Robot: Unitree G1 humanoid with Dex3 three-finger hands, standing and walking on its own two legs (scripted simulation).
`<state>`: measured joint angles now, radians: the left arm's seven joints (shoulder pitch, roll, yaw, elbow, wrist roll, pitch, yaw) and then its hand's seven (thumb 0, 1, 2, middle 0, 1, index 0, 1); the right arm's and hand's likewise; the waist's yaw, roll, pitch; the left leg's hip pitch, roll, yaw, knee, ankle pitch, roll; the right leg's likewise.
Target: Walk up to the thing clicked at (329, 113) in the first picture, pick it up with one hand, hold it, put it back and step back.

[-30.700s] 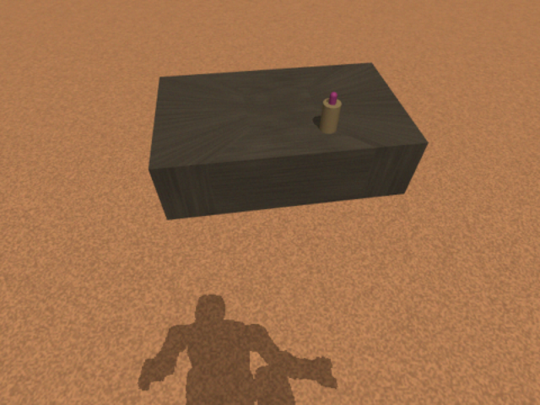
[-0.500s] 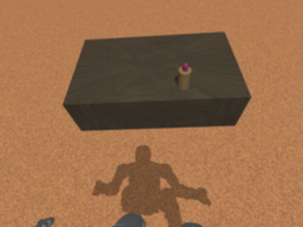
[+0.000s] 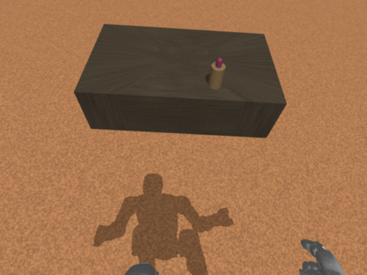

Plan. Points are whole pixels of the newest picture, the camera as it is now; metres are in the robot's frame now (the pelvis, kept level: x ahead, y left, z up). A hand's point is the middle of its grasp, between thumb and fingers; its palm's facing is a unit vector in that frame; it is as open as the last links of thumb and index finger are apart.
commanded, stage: step back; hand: right
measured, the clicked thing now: (217, 72) +1.12 -0.17 -0.34
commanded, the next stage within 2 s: stand in 1.02 s
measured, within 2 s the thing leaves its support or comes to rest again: neither
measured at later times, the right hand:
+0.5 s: hand out of the picture +0.03 -0.26 -0.15, palm faces -0.03 +0.94 -0.34, open 7.4 cm
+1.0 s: hand out of the picture +0.13 -0.23 -0.14, palm faces -0.07 +0.93 -0.36, open 7.4 cm
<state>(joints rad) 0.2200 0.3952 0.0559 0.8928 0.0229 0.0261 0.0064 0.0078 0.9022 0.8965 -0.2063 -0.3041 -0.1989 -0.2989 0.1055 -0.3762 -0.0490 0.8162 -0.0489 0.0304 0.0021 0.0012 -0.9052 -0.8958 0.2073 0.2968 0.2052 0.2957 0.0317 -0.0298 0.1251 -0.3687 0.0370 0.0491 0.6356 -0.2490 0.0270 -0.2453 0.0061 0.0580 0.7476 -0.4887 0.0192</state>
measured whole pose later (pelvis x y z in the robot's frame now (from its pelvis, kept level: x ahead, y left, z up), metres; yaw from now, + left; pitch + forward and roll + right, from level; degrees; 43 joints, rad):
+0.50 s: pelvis -0.03 +0.00 +0.00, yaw +1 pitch -2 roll +1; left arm 0.17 0.41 0.06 0.98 0.02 -0.02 -0.01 0.01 0.90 0.90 -0.21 -0.30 -0.20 -0.30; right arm 0.23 -0.34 -0.04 0.99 -0.03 -0.01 0.02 0.00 -0.91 -0.90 0.21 0.30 0.21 0.30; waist 0.00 -0.02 0.07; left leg -0.25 0.01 -0.04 0.60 -0.31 -0.03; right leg -0.25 -0.02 -0.02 0.61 -0.34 -0.02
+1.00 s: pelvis +0.01 +0.02 +0.01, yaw +3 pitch -1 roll +0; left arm 0.08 0.38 0.02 1.05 0.01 -0.02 0.00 0.01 0.90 0.90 -0.21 -0.30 -0.20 -0.30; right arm 0.08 -0.32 -0.03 1.04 -0.02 -0.02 0.00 0.00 -0.91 -0.90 0.21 0.30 0.20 0.30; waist 0.01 -0.03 0.09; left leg -0.23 0.00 0.00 0.54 -0.28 0.00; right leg -0.16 -0.04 -0.02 0.51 -0.33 0.03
